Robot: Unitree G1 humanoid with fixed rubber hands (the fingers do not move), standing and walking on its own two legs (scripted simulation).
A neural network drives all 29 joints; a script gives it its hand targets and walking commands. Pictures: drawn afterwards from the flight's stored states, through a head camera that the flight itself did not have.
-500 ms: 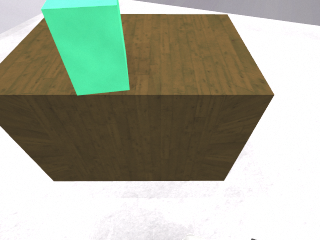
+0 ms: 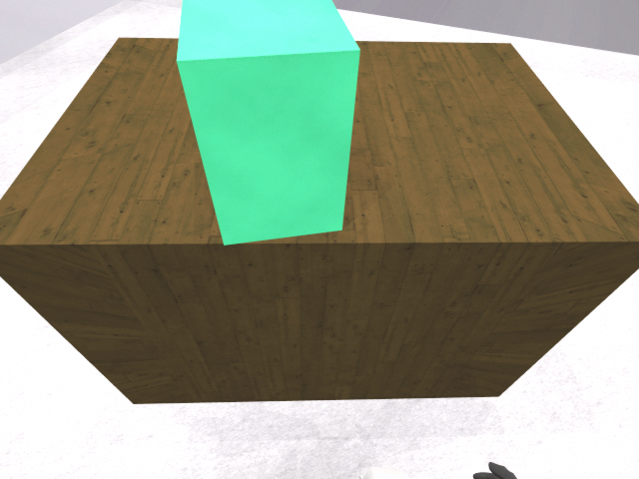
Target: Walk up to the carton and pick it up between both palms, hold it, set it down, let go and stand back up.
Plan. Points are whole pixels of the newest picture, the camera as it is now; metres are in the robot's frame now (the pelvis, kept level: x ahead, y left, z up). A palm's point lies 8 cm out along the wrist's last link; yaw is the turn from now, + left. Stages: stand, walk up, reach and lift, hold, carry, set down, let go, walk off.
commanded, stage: walk up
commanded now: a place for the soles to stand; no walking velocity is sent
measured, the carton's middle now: (268, 112) +0.61 +0.07 +0.14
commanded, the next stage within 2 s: none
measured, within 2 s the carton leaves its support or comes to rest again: neither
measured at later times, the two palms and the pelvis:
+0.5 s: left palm (79, 444) +0.21 +0.30 -0.08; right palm out of the picture +0.11 -0.19 -0.07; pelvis +0.05 +0.07 +0.02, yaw -5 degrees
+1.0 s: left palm out of the picture +0.14 +0.29 -0.09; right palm out of the picture +0.07 -0.22 -0.09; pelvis +0.04 +0.05 +0.02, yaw -8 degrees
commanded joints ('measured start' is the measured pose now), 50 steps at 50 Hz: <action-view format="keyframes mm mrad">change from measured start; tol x8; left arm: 1 45 58 13 -118 0 -48 -16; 4 100 70 20 -112 11 -58 -30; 6 -9 198 44 -132 2 -55 -30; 9 -160 160 4 -143 -20 -46 -39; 50 -102 123 -5 16 -3 -25 -34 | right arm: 1 18 -191 -53 -66 7 -21 -31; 50 74 -208 -42 -47 27 1 -34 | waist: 1 6 164 -81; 6 44 -125 -201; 18 27 96 -155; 50 35 -7 -68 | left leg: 1 71 300 -330 -363 356 213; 3 -25 279 -242 -262 489 143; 4 -65 253 -209 -211 413 75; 5 -150 186 -140 -101 272 -13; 6 -18 28 -61 9 -93 -77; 7 84 15 -103 9 -183 -55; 10 170 111 -205 -305 201 -19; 12 181 196 -236 -361 480 -17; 18 289 161 -112 -361 664 -92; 50 193 159 -64 -430 -19 20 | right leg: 1 26 -23 14 -211 61 5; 4 350 0 3 -583 426 -45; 5 420 -125 225 -659 465 -102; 6 250 -295 478 -730 386 -232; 9 121 -187 254 -621 593 -160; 12 211 -32 49 -516 525 -42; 17 222 -33 26 -556 563 -40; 50 141 -10 126 -591 373 -49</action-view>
